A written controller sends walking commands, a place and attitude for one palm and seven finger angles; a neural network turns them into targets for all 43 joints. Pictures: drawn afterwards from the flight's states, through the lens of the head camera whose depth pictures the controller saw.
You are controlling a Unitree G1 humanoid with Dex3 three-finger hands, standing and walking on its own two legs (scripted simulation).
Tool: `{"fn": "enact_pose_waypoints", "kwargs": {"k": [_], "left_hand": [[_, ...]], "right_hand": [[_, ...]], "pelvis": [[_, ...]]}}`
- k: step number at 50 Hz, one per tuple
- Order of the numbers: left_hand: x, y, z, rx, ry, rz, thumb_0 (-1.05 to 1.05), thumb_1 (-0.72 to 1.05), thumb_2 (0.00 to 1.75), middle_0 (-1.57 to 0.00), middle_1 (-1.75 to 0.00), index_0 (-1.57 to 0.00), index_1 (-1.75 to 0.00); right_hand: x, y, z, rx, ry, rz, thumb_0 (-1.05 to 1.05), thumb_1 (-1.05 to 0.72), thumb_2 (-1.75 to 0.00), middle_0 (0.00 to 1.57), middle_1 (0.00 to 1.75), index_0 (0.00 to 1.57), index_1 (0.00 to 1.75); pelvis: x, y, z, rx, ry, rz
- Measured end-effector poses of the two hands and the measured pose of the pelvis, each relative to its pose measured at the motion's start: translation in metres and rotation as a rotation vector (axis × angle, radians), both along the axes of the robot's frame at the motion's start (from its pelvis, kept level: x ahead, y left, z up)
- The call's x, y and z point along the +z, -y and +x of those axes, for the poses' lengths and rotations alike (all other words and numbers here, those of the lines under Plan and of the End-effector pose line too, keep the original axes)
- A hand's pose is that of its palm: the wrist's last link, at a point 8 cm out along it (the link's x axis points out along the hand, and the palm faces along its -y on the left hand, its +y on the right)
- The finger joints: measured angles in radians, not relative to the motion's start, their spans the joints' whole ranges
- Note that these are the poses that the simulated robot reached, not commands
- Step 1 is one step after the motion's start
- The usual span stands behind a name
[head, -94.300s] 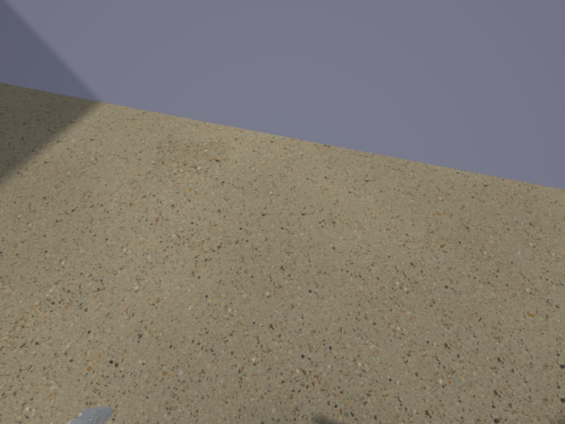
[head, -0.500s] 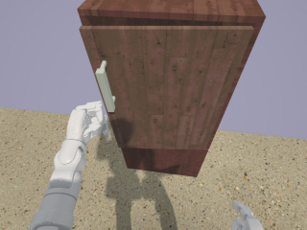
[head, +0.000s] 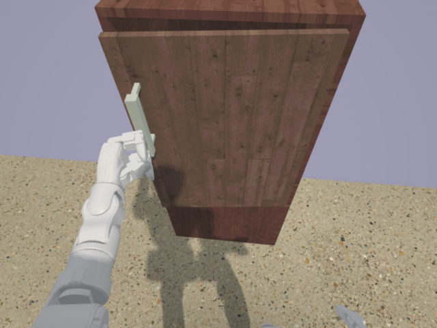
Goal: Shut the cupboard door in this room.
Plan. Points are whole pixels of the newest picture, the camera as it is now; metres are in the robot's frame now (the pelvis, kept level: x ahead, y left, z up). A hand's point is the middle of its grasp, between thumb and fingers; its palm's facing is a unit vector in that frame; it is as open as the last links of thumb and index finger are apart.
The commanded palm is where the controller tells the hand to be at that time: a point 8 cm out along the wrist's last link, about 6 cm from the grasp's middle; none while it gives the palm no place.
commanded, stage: bring the fist close to the handle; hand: left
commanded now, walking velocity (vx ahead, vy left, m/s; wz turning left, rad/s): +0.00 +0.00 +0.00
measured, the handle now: (143, 121) +0.50 +0.17 +0.09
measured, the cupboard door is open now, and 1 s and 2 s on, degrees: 6 0 0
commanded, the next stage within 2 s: push the door shut along its arc in 0.06 s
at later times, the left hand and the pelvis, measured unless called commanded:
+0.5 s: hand (152, 143) +0.43 +0.14 +0.10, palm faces -0.07 -1.00 -0.02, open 3.1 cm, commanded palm +0.42 +0.19 +0.09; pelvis +0.00 +0.01 -0.01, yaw +0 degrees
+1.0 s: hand (162, 132) +0.47 +0.13 +0.09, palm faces -0.19 -0.98 -0.02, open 3.2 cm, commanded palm +0.48 +0.16 +0.09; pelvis -0.02 +0.01 -0.02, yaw +1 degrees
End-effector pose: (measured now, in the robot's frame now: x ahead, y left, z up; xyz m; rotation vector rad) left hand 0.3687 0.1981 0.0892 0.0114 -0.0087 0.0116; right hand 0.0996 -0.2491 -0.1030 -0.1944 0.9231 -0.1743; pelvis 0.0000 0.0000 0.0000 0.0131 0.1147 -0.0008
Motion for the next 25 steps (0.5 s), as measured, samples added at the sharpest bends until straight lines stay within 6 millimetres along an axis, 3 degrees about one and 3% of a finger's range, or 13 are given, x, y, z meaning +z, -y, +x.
{"fn": "enact_pose_waypoints", "kwargs": {"k": [16,25], "left_hand": [[0.0,0.006,0.02,-0.038,-0.016,0.005,0.02,0.9,0.9,-1.3,-1.5,-1.3,-1.5],[0.008,0.002,0.046,-0.087,-0.003,0.007,0.02,0.9,0.9,-1.31,-1.5,-1.3,-1.5]], "right_hand": [[-0.001,-0.009,0.002,0.008,0.005,-0.001,0.01,-0.91,-0.89,0.2,0.3,0.21,0.3],[-0.007,-0.005,-0.017,-0.018,-0.057,-0.014,0.01,-0.91,-0.89,0.21,0.3,0.21,0.3]], "pelvis": [[-0.003,-0.006,-0.003,0.003,-0.015,-0.003],[-0.006,-0.008,-0.003,0.005,-0.045,-0.006]]}}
